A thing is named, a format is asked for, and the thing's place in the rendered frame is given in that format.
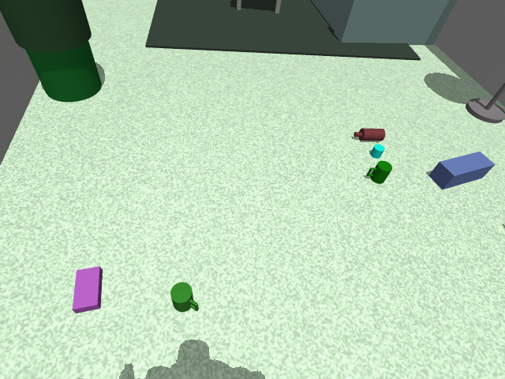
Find sofa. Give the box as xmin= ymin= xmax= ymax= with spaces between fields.
xmin=311 ymin=0 xmax=458 ymax=45

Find floor lamp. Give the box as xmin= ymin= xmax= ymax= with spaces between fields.
xmin=466 ymin=83 xmax=505 ymax=123

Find potted plant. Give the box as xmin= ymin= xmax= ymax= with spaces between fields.
xmin=0 ymin=0 xmax=102 ymax=102

